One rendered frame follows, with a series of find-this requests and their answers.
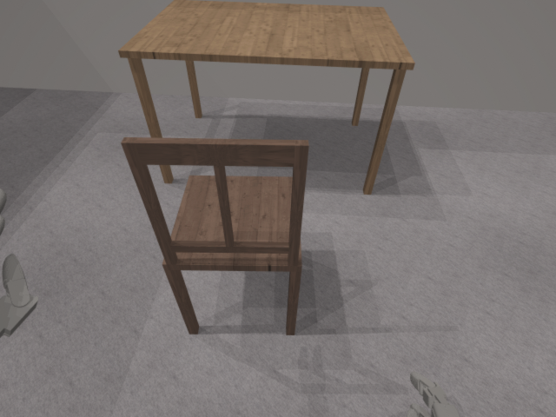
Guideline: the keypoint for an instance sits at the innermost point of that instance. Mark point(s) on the robot left hand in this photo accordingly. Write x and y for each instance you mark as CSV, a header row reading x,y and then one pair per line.
x,y
18,304

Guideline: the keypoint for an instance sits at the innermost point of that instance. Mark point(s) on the robot right hand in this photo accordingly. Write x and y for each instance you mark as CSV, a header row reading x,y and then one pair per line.
x,y
433,396

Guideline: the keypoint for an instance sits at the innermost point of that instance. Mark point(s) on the chair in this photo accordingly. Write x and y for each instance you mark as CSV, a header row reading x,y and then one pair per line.
x,y
226,223

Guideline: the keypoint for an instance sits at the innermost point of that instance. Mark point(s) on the table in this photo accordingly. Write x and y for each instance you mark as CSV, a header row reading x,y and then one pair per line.
x,y
272,33

